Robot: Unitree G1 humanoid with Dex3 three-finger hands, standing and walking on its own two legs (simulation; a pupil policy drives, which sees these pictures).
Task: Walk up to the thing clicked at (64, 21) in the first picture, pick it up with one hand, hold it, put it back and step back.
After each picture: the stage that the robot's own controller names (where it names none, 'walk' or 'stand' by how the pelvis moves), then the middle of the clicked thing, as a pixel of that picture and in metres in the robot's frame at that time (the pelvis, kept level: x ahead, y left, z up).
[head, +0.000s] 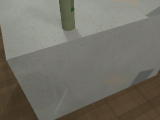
stand; (66, 5) +0.74 +0.10 +0.12
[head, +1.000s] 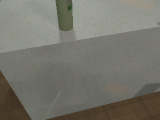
rise first; (64, 2) +0.68 +0.12 +0.15
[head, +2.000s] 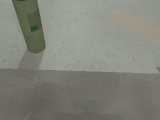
rise first; (29, 19) +0.50 +0.22 +0.16
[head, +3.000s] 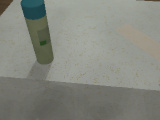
stand; (40, 35) +0.50 +0.19 +0.12
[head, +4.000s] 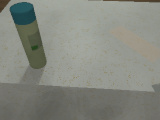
stand; (31, 39) +0.49 +0.22 +0.12
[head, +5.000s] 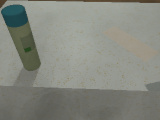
stand; (24, 41) +0.48 +0.24 +0.12
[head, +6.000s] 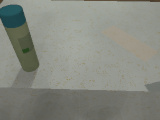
stand; (22, 42) +0.47 +0.24 +0.12
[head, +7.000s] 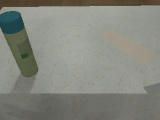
rise first; (21, 48) +0.46 +0.26 +0.12
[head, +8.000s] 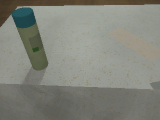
go down; (32, 42) +0.49 +0.25 +0.12
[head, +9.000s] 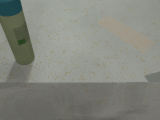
go down; (17, 33) +0.48 +0.22 +0.13
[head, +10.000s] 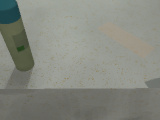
approach; (16, 40) +0.47 +0.23 +0.13
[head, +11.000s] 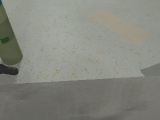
close; out of the picture +0.47 +0.25 +0.16
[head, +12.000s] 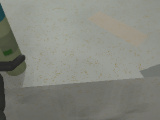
lift; (3, 42) +0.42 +0.24 +0.16
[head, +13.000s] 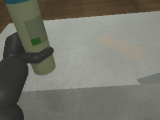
lift; (32, 32) +0.35 +0.14 +0.30
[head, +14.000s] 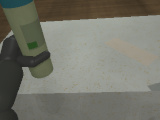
hold; (29, 35) +0.34 +0.16 +0.29
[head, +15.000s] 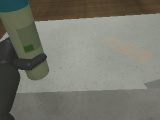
hold; (25, 38) +0.34 +0.17 +0.29
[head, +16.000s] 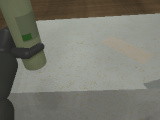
crouch; (23, 27) +0.36 +0.17 +0.30
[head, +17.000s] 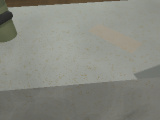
lower; out of the picture +0.46 +0.24 +0.32
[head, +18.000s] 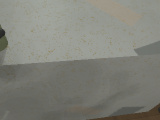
lower; out of the picture +0.49 +0.26 +0.19
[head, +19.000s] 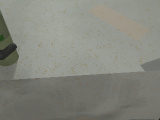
lower; out of the picture +0.45 +0.25 +0.17
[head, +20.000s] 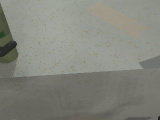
lower; out of the picture +0.47 +0.25 +0.17
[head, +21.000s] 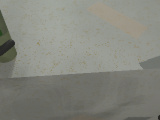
lower; out of the picture +0.47 +0.25 +0.17
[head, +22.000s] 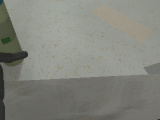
open; (0, 30) +0.45 +0.24 +0.17
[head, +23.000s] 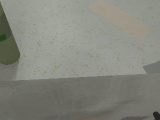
sink last; out of the picture +0.45 +0.24 +0.16
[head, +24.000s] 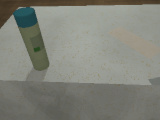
sink last; (34, 42) +0.49 +0.25 +0.13
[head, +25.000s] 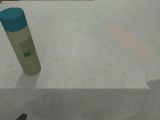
stand; (23, 46) +0.45 +0.24 +0.12
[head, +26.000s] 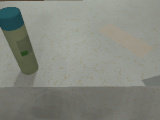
stand; (20, 45) +0.45 +0.25 +0.12
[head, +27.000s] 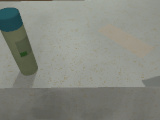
stand; (19, 46) +0.45 +0.25 +0.12
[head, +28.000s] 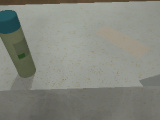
stand; (17, 48) +0.45 +0.25 +0.13
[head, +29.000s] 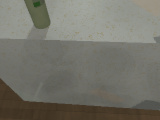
walk; out of the picture +0.61 +0.21 +0.15
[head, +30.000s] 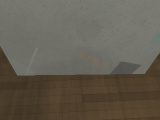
walk; out of the picture +0.93 +0.26 +0.14
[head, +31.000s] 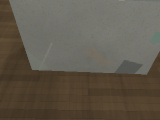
stand; out of the picture +1.14 +0.22 +0.14
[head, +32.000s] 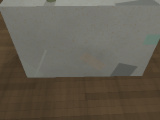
stand; out of the picture +1.11 +0.25 +0.12
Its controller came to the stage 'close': yes
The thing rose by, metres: 0.21
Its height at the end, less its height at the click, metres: +0.00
